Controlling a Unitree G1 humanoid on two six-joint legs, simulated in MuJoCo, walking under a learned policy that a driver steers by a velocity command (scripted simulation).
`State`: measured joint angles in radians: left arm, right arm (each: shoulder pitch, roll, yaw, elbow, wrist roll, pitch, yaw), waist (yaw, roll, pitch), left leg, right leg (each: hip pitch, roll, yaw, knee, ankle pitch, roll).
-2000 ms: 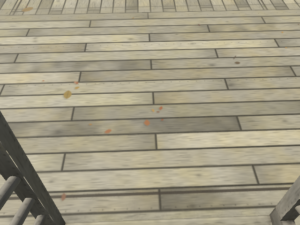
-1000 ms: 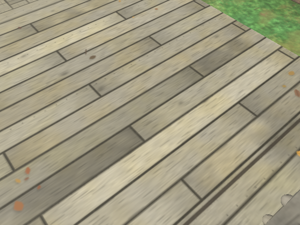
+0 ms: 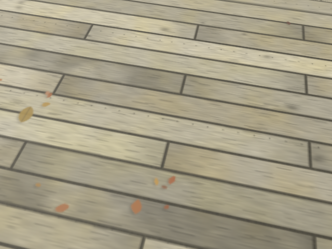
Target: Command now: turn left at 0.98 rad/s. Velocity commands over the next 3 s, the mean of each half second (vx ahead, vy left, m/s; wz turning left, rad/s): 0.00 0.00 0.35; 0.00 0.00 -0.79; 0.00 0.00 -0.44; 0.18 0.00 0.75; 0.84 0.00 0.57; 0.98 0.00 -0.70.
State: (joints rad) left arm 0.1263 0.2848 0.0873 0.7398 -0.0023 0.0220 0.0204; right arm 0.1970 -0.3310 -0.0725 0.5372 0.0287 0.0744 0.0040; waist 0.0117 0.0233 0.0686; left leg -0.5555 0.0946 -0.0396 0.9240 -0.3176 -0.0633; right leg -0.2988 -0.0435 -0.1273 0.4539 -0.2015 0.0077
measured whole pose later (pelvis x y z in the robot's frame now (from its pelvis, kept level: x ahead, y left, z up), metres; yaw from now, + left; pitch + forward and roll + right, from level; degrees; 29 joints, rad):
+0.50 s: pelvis +0.05 +0.03 -0.01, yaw +7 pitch +2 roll +1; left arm 0.18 0.28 0.06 0.70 -0.03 0.05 -0.03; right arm 0.11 -0.21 -0.03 0.60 0.00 0.02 -0.04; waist 0.04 -0.01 0.01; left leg -0.28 -0.02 0.00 0.63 -0.37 0.01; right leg -0.35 -0.02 -0.03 0.71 -0.33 -0.01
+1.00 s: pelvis +0.08 +0.05 +0.00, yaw -20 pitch +3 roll +1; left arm 0.13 0.36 0.10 0.63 -0.03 0.06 0.02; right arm 0.14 -0.26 -0.08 0.65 -0.03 0.00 -0.02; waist 0.03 -0.04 0.04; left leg -0.29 -0.05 -0.03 0.46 -0.22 0.03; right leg -0.49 0.10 0.18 1.01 -0.46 0.05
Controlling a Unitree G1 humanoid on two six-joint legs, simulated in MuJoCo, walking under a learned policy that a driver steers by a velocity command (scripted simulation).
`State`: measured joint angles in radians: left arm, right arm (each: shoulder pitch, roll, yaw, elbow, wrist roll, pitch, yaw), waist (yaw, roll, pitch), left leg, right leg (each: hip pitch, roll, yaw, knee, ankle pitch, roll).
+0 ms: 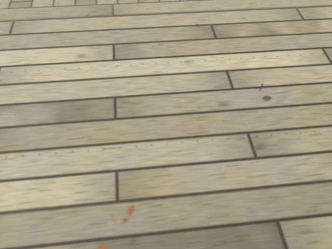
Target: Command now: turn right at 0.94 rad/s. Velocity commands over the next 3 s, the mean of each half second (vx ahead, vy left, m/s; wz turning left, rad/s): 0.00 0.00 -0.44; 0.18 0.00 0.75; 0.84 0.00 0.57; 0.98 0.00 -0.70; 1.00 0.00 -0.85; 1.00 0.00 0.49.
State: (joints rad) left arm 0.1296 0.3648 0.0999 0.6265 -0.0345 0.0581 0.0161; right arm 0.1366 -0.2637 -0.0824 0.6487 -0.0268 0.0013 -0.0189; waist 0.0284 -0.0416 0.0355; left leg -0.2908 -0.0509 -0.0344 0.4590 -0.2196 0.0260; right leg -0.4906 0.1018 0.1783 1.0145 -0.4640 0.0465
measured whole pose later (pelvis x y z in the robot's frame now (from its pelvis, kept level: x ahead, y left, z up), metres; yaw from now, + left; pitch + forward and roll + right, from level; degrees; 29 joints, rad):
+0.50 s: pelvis +0.03 -0.07 +0.00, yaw -10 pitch +2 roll +1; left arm 0.07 0.23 0.03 0.67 0.01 0.03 0.02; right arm 0.24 -0.34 -0.08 0.77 0.04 0.04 0.00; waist -0.05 0.05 0.06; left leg -0.43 0.05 -0.04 1.05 -0.50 -0.11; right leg -0.23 -0.02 -0.07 0.44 -0.25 -0.03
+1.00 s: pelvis +0.10 -0.01 +0.00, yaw +15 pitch +1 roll -2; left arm 0.10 0.34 0.10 0.75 -0.01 -0.09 -0.03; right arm 0.40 -0.30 -0.07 0.68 0.03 -0.05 0.02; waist -0.03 -0.02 0.04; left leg -0.18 -0.04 -0.01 0.52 -0.36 0.10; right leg -0.51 -0.03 0.02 1.09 -0.34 -0.02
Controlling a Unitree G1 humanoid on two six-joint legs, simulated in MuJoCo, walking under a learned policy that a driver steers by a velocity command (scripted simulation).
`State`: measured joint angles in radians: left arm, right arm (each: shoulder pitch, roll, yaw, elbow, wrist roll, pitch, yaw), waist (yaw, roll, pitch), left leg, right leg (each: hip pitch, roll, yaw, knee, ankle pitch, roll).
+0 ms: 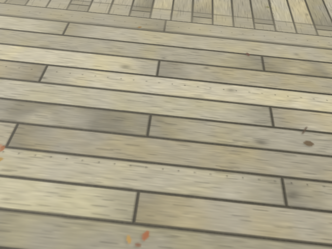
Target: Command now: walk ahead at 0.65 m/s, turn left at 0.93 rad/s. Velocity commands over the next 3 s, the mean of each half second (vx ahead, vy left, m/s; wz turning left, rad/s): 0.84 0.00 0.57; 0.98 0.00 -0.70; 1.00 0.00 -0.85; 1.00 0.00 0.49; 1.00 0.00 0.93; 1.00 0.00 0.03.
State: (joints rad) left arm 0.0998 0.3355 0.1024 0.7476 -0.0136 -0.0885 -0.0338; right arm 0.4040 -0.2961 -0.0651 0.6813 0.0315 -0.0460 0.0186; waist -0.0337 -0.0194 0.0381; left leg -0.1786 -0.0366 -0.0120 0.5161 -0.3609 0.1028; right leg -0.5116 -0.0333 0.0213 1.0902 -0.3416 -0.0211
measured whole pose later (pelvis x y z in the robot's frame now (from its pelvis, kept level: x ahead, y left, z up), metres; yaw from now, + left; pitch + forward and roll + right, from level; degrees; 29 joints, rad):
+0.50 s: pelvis +0.35 +0.01 +0.00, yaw +16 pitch +2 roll -3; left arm 0.46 0.29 0.07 0.83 -0.01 -0.09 -0.02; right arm 0.15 -0.28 0.00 0.62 0.01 -0.11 0.01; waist 0.08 0.03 0.01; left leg -0.54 0.02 -0.07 1.12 -0.39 0.06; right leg -0.19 0.08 0.10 0.41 -0.26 -0.05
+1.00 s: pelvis +0.74 +0.11 -0.02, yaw -8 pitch +0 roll +4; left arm 0.06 0.34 0.05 0.57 -0.03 -0.03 -0.06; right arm 0.46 -0.34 -0.08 0.83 0.00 -0.09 -0.02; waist -0.11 -0.02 0.05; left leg 0.18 0.00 0.23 0.24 -0.41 -0.06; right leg -0.83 -0.11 -0.04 0.94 -0.01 -0.05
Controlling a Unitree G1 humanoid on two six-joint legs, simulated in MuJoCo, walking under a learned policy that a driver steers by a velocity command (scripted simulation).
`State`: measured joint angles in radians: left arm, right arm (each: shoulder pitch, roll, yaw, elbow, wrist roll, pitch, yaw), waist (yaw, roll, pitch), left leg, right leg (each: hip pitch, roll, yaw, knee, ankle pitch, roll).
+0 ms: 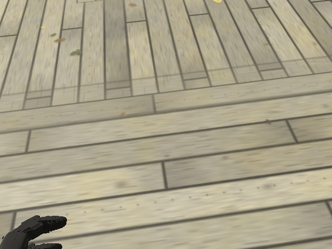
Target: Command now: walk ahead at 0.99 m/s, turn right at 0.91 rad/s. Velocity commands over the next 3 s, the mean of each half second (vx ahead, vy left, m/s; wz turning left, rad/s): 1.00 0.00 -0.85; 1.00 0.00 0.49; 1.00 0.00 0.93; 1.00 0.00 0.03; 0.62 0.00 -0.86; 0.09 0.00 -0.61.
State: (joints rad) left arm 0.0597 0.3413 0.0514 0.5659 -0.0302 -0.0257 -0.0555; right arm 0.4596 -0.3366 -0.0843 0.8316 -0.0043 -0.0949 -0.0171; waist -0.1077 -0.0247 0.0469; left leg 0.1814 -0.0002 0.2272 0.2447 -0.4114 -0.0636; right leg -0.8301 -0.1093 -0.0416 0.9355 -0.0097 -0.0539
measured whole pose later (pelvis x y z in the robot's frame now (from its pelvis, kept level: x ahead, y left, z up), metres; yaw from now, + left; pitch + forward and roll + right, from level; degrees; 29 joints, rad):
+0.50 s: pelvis +0.45 -0.06 +0.01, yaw -26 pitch +0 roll +1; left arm 0.42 0.28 0.05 0.76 -0.03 -0.06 0.01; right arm -0.02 -0.28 -0.02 0.55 0.01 -0.14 0.02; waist 0.12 0.04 0.05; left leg -0.63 0.03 -0.08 0.50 0.19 -0.04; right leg 0.08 0.14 0.27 0.39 -0.43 -0.13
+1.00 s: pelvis +0.89 -0.20 +0.00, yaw -7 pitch +1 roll +0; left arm -0.10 0.25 0.00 0.56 -0.01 -0.16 -0.01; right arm 0.57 -0.25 -0.06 0.80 0.05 -0.06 0.00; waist -0.16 -0.01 0.02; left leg 0.11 -0.10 -0.34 0.39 -0.48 0.09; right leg -0.51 0.01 0.15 0.45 0.03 0.02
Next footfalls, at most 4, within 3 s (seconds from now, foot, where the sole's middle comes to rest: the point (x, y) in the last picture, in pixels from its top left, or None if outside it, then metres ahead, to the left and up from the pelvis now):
0.10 right None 0.31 -0.08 -0.75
0.56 left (173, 180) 0.76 -0.05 -0.75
1.02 right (229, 117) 1.08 -0.38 -0.75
1.48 left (161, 73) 1.47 -0.07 -0.75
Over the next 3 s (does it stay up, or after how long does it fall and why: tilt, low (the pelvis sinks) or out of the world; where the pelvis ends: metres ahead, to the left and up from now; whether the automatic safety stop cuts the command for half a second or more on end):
stays up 2.19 0.05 0.02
